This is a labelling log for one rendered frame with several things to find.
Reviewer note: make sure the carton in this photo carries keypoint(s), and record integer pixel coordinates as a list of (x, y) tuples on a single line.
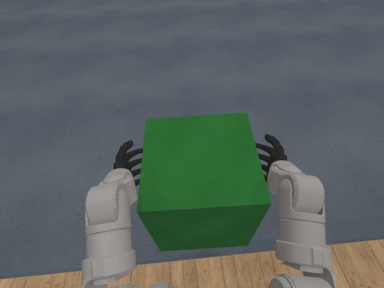
[(201, 182)]

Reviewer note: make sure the right robot hand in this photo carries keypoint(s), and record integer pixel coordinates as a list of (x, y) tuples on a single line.
[(276, 153)]

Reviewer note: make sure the right robot forearm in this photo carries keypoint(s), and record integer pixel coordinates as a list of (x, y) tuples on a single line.
[(301, 240)]

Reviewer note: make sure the robot right upper arm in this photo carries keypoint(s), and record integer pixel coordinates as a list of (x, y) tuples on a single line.
[(297, 281)]

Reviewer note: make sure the left robot hand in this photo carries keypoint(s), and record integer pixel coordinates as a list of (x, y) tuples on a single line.
[(122, 159)]

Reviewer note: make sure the left robot forearm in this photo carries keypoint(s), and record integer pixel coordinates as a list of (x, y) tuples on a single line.
[(109, 254)]

